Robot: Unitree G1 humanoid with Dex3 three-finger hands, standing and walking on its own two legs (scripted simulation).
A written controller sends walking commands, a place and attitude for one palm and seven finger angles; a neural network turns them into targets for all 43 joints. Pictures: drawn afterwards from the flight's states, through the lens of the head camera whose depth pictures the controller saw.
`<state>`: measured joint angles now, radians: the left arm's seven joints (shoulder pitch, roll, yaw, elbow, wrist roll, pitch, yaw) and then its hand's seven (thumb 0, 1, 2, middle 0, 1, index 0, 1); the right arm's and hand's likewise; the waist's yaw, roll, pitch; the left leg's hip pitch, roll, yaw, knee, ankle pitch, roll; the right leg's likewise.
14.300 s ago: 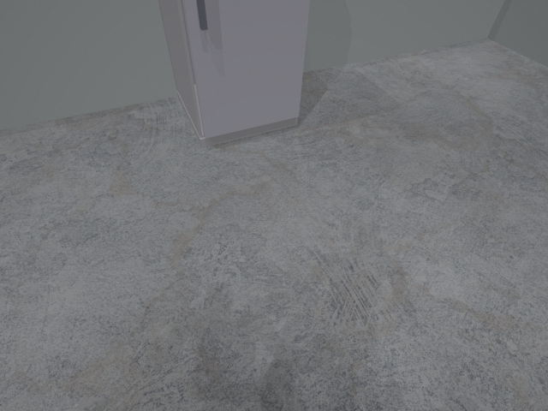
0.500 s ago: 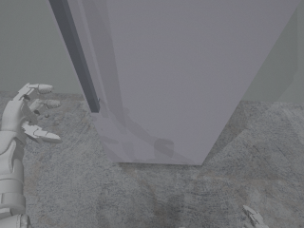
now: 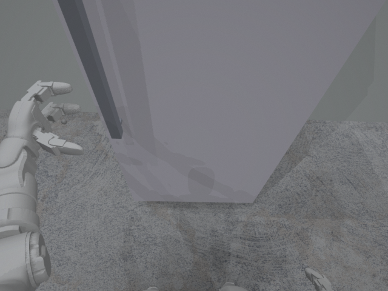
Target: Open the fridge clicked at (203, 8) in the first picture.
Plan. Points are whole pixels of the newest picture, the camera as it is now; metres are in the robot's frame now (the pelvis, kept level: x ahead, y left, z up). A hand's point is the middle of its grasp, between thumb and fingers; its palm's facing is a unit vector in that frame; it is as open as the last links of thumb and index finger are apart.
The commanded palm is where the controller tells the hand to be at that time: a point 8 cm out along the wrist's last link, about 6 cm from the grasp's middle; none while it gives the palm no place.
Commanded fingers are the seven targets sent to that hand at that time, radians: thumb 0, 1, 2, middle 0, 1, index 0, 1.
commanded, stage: move the hooked fingers beside the handle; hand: left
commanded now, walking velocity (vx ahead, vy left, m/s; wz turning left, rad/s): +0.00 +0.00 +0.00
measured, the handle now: (92, 48) +0.53 +0.22 +0.19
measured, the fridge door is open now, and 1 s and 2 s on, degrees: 0 0 0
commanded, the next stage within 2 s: feel for the door with the fingertips in 1.20 s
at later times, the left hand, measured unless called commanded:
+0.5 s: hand (70, 101) +0.47 +0.27 +0.11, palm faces +0.04 -1.00 -0.02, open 14.0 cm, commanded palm +0.45 +0.33 +0.10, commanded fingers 0.00 -0.50 0.30 -0.30 -1.20 -0.30 -1.20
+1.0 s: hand (67, 107) +0.46 +0.28 +0.10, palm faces +0.05 -1.00 -0.02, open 14.0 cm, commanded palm +0.44 +0.32 +0.10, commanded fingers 0.00 -0.50 0.30 -0.30 -1.20 -0.30 -1.20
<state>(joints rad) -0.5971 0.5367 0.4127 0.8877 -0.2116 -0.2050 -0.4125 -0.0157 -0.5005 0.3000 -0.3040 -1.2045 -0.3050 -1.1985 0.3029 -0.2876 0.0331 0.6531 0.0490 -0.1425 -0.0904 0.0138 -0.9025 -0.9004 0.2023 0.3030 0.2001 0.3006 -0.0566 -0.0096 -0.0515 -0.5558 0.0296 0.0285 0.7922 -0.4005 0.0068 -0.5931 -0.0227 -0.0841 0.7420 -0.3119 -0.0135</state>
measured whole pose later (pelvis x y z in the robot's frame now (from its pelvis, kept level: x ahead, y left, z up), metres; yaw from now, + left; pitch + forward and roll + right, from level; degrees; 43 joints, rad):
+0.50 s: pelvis -0.01 +0.00 -0.01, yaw -1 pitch +15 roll -2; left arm -0.86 0.70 0.46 1.16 -0.15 -0.25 -0.44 -0.02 -0.50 0.30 -0.30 -1.20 -0.30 -1.20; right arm 0.37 -0.31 0.03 0.68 0.04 -0.09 -0.08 0.01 -0.90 -0.90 0.20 0.30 0.20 0.30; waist -0.13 -0.02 -0.06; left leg -0.72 0.05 0.03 0.87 -0.42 0.01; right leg -0.75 -0.01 -0.08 0.79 -0.31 -0.01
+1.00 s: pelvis +0.01 +0.01 -0.01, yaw -1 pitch +14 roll -2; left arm -0.72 0.62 0.45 1.03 -0.18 -0.23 -0.43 -0.02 -0.50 0.30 -0.30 -1.20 -0.30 -1.20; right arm 0.36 -0.29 0.03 0.64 0.04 -0.06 -0.07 0.01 -0.90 -0.90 0.20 0.30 0.20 0.30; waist -0.10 0.00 -0.09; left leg -0.66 0.05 0.03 0.85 -0.44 0.01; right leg -0.68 -0.01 -0.08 0.77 -0.33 -0.01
